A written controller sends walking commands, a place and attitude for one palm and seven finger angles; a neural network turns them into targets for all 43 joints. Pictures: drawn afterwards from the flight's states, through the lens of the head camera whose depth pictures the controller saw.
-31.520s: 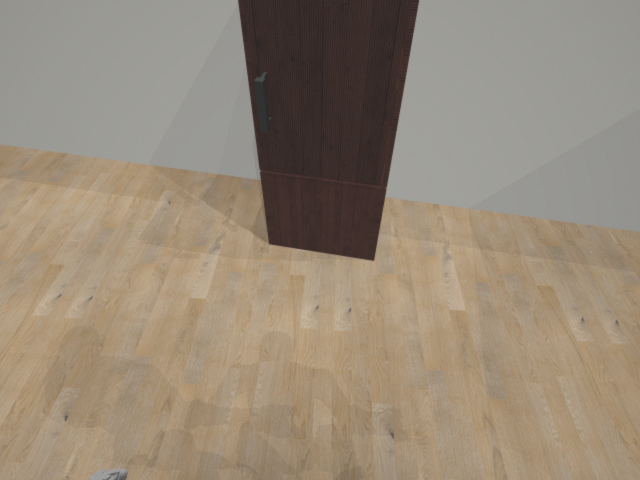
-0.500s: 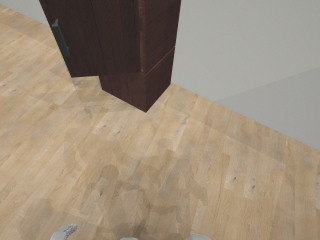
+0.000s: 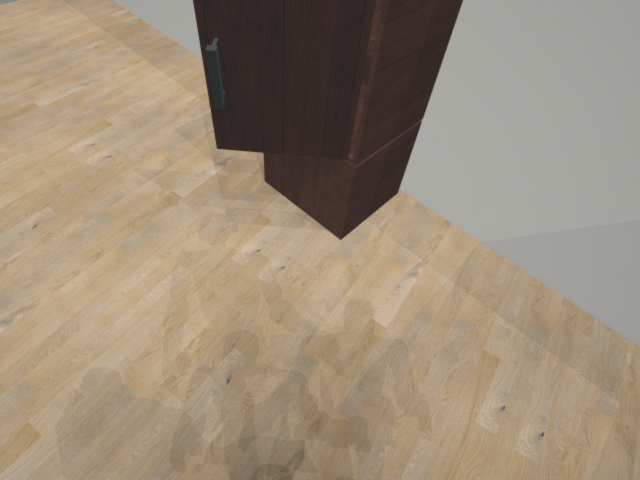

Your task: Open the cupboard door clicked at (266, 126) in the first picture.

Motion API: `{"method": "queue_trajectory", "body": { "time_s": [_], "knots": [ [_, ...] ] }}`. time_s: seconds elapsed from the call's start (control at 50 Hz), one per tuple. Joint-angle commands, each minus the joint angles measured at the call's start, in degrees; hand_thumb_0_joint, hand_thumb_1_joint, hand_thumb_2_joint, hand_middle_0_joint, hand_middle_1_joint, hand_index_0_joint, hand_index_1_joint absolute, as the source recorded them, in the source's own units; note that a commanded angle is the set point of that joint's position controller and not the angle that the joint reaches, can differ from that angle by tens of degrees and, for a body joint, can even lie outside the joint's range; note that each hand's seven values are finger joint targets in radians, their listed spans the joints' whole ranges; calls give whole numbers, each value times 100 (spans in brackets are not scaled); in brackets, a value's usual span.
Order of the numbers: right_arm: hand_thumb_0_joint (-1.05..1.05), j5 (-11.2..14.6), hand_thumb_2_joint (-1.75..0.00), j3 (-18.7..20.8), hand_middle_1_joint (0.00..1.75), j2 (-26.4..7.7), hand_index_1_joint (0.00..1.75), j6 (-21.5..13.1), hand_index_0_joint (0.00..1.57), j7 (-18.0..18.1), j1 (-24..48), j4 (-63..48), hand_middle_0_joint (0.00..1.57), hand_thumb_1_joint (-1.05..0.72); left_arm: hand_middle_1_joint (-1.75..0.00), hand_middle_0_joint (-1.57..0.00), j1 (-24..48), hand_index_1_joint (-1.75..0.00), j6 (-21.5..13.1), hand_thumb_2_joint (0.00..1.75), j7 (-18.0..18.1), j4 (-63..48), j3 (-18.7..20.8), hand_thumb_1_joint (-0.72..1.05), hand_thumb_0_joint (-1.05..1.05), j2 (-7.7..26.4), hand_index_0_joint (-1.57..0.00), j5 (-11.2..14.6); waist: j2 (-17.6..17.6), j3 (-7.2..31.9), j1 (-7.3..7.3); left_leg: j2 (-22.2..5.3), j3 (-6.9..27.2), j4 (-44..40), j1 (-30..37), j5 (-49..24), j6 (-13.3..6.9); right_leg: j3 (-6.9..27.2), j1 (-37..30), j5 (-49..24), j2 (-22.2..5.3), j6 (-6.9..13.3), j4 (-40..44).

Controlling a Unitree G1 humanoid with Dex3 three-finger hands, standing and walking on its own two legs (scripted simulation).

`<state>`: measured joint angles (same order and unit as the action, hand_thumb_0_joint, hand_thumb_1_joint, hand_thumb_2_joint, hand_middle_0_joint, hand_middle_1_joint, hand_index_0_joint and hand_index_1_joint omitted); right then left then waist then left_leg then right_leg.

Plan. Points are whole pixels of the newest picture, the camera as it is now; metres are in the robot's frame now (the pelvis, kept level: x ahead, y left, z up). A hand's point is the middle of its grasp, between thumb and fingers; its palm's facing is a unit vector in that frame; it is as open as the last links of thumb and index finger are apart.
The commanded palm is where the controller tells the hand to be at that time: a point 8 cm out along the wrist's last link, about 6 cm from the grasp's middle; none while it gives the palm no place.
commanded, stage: take the last steps up to it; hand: left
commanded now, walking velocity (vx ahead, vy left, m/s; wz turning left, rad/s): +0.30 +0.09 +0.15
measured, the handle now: (217, 74) +1.01 +0.33 -0.07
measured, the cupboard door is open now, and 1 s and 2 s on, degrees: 41 41 41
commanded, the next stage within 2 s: come to a stop and stand still in 1.18 s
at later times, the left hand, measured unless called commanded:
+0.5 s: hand out of the picture +0.11 +0.18 -0.16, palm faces +0.15 -0.97 -0.17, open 7.3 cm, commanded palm none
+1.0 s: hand (177, 307) +0.38 +0.27 -0.15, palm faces +0.06 -0.98 -0.18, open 7.4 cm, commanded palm none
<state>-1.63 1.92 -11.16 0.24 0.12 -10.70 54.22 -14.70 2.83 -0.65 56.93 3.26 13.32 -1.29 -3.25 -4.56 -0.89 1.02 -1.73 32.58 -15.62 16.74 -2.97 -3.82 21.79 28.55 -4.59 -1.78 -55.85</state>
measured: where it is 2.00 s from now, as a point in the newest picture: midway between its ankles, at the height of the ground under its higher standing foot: (291, 402)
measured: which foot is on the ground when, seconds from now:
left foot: down 0.00-0.28, up 0.30-0.62, down 0.64-1.00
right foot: up 0.00-0.26, down 0.28-0.64, up 0.66-1.00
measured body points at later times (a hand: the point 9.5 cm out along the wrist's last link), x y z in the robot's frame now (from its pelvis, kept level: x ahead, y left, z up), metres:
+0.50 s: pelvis +0.12 +0.00 +0.01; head +0.14 +0.01 +0.46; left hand +0.11 +0.23 -0.14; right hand +0.16 -0.24 -0.14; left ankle +0.16 +0.14 -0.69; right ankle +0.09 -0.13 -0.73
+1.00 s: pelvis +0.29 +0.08 +0.01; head +0.32 +0.08 +0.46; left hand +0.38 +0.32 -0.13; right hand +0.29 -0.15 -0.14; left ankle +0.26 +0.16 -0.73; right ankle +0.37 -0.05 -0.70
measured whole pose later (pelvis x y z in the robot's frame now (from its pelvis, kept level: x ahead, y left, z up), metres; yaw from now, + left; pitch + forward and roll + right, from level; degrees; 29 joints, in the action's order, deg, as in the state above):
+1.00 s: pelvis +0.29 +0.08 +0.01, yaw +3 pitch +0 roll +1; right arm -1.8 1.9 -9.3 -2.8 0.7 -18.8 61.8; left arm -7.5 -0.4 -1.4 56.8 3.1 10.9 -1.5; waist -1.2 -2.8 1.2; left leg 0.1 -9.7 20.4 -5.9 14.3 -2.6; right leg -5.1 26.1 14.7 -5.5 -0.3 -41.7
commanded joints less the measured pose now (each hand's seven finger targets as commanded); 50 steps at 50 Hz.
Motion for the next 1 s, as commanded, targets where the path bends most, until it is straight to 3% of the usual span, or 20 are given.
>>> {"method": "queue_trajectory", "body": {
  "time_s": [0.0, 0.16, 0.22, 0.24, 0.26, 0.28, 0.3, 0.32, 0.4, 0.52, 0.56, 0.58, 0.6, 0.62, 0.64, 0.66, 0.7, 0.78, 0.9, 0.98],
  "knots": [
    [0, 13, -90, 184, 30, -936, 30, -222, 20, 137, -576, -84, 20, -90, -30, -20, 431, -30, -314, 90, -85, -574, 82, 90, 0, 335, -20, -22, 1051, 373, 168, -1414, 1782, -2029, 866, 137, -796, 213, 1189, -578, -96, 73, -533],
    [0, 25, -90, 180, 30, -866, 30, -252, 20, 83, -968, 292, 20, -90, -30, -20, 677, -30, -383, 90, -96, -599, -7, 90, 0, 192, -20, -25, 930, 83, 191, -1259, 1456, -2043, 348, 360, -815, -132, -95, -789, 175, 43, 1596],
    [0, 68, -90, 157, 30, -717, 30, -227, 20, 80, -754, 334, 20, -90, -30, -20, -134, -30, -431, 90, -65, -275, 90, 90, 0, 330, -20, -26, 475, 120, -237, -784, 1087, -1150, -654, 926, -454, -60, -1859, -1164, 225, 87, 2828],
    [0, 108, -90, 122, 30, -502, 30, -254, 20, 55, -748, 290, 20, -90, -30, -20, -638, -30, -496, 90, -20, -133, 167, 90, 0, 639, -20, -48, -278, 277, -452, -306, 619, -92, -1453, 1108, -182, 888, -2793, -357, -464, 300, 3444],
    [0, 109, -90, 93, 30, -290, 30, -269, 20, 6, -724, 120, 20, -90, -30, -20, -1129, -30, -518, 90, 29, -10, 274, 90, 0, 1107, -20, -62, -1397, 252, -608, 240, -115, 1299, -2372, 1553, 104, 2665, -3294, 408, -1869, 889, 4334],
    [0, 35, -90, 161, 30, -560, 30, -249, 20, -26, -378, -28, 20, -90, -30, -20, -1284, -30, -508, 90, 70, -11, 288, 90, 0, 1168, -20, -14, -1052, 90, -662, -70, 143, 2362, -2522, 1799, 136, 3364, -2689, 1032, -2360, 1349, 4854],
    [0, 24, -90, 208, 30, -559, 30, -223, 20, -45, -167, 4, 20, -90, -30, -20, -977, -30, -535, 90, 105, -53, 224, 90, 0, 977, -20, 0, -902, -247, -483, -331, 360, 2849, -2528, 1287, 164, 3304, -2003, 1360, -2175, 1387, 4950],
    [0, 12, -90, 217, 30, -496, 30, -191, 20, -75, -165, 44, 20, -90, -30, -20, -671, -30, -562, 90, 119, -100, 160, 90, 0, 724, -20, 1, -911, -435, -293, -488, 423, 2965, -2535, 847, 194, 2809, -1631, 1074, -1992, 1277, 4980],
    [0, 14, -90, 170, 30, -114, 30, -134, 20, -179, -382, 215, 20, -90, -30, -20, -425, -30, -731, 90, 103, -56, 107, 90, 0, 364, -20, 0, -488, -163, 31, -678, 28, 2098, -1766, -136, 425, 873, -1302, -1388, -1396, 948, 4824],
    [0, 44, -90, 141, 30, -17, 30, -237, 20, -260, 97, 21, 20, -90, -30, -20, -732, -30, -706, 90, 70, 334, 149, 90, 0, 613, -20, -16, -571, -71, -109, -350, -496, 359, -889, -384, 395, 376, -1407, -2070, -1228, 809, 4317],
    [0, 32, -90, 163, 30, -166, 30, -282, 20, -226, -225, 111, 20, -90, -30, -20, -640, -30, -643, 90, 72, 372, 159, 90, 0, 580, -20, -3, -517, -22, 99, -211, -651, -225, 56, -591, 341, 180, -976, -1812, -1059, 647, 3900],
    [0, 10, -90, 207, 30, -358, 30, -321, 20, -176, -695, 249, 20, -90, -30, -20, -604, -30, -612, 90, 68, 349, 146, 90, 0, 504, -20, 7, -92, 158, 352, -167, -633, -494, 932, -470, 289, -3, -588, -2011, -859, 557, 3149],
    [0, -39, -90, 323, 30, -879, 30, -363, 20, -97, -1475, 442, 20, -90, -30, -20, -652, -30, -585, 90, 41, 244, 106, 90, 0, 277, -20, 24, 1005, 710, 671, -1009, 458, -736, 2054, -210, -31, -392, 151, -1542, -384, 331, 1656],
    [0, -62, -90, 455, 30, -1467, 30, -359, 20, 12, -2214, 568, 20, -90, -30, -20, -657, -30, -579, 90, 20, 45, 31, 90, 0, -3, -20, 68, 2181, 1189, 861, -2325, 2353, -1527, 2660, 107, -591, -631, 1096, 542, 305, 112, -129],
    [0, -42, -90, 421, 30, -1457, 30, -309, 20, 52, -2108, 565, 20, -90, -30, -20, -368, -30, -578, 90, 61, -74, 22, 90, 0, 57, -20, 20, 1753, 1089, 829, -2609, 2611, -1856, 2156, 839, -884, -28, 1346, 676, 194, 301, -1124],
    [0, -16, -90, 361, 30, -1269, 30, -322, 20, 89, -1687, 437, 20, -90, -30, -20, -47, -30, -577, 90, 55, -112, -8, 90, 0, 48, -20, 25, 1521, 860, 695, -2522, 2551, -1879, 1755, 811, -921, 194, 1698, 180, -55, 331, -1655],
    [0, -7, -90, 227, 30, -764, 30, -382, 20, 121, -1044, 294, 20, -90, -30, -20, 23, -30, -544, 90, -17, 0, 28, 90, 0, 22, -20, -11, 1057, 225, 395, -2202, 1657, -2127, 695, 463, -701, 329, 1503, -600, -352, 266, -1548],
    [0, 15, -90, 155, 30, -534, 30, -485, 20, 138, -855, 369, 20, -90, -30, -20, -233, -30, -410, 90, -58, 78, 11, 90, 0, -135, -20, -19, 940, 398, 81, -1825, 583, -2238, 566, -697, -621, 169, 918, -1094, -315, 170, -378],
    [0, -3, -90, 175, 30, -594, 30, -428, 20, 85, -1018, 502, 20, -90, -30, -20, 550, -30, -389, 90, -86, -239, 8, 90, 0, -90, -20, -28, 778, 46, 181, -1741, 357, -2365, 612, -551, -721, -36, 559, -1467, -178, 166, 1215],
    [0, -26, -90, 169, 30, -617, 30, -389, 20, 83, -1123, 624, 20, -90, -30, -20, 768, -30, -432, 90, -83, -358, 5, 90, 0, -16, -20, -34, 717, 17, 152, -1655, 223, -1833, 795, -1188, -600, -254, 4, -1443, 62, 215, 2020]
  ]
}}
